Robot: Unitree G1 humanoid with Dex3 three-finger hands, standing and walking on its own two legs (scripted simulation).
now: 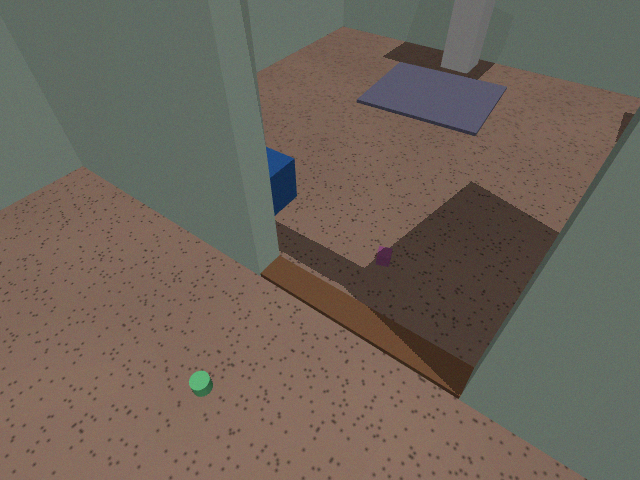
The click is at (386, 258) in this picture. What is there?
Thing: cube
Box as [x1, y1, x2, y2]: [376, 246, 391, 266]
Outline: 379,246 376,263 388,266 391,248
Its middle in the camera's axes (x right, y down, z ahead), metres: +0.28 +0.04 +1.62
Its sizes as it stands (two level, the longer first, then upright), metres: 0.055 0.055 0.055
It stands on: the floor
